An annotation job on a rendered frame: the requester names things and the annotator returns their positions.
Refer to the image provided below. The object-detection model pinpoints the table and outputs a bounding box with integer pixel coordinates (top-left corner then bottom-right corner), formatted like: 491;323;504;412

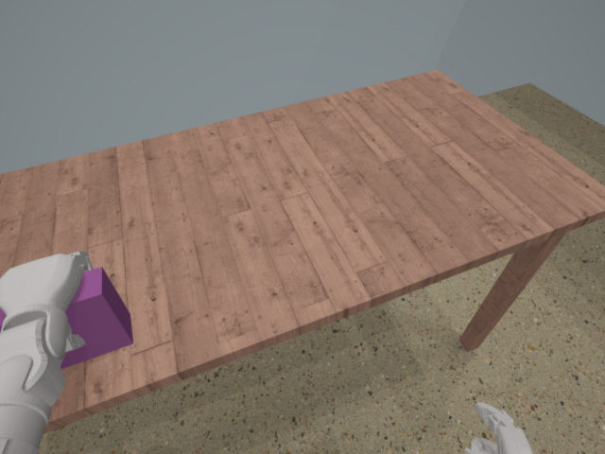
0;70;605;434

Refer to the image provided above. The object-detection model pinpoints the robot right hand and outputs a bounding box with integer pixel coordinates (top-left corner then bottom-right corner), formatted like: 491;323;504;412
465;402;534;454

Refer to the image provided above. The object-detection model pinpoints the robot left hand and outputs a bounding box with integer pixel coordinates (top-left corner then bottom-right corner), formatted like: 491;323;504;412
0;252;94;353

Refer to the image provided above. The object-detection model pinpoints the sponge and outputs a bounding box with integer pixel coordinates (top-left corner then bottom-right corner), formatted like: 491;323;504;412
0;267;133;369

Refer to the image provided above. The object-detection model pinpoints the robot left forearm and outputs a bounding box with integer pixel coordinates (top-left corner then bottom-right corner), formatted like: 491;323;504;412
0;304;68;454

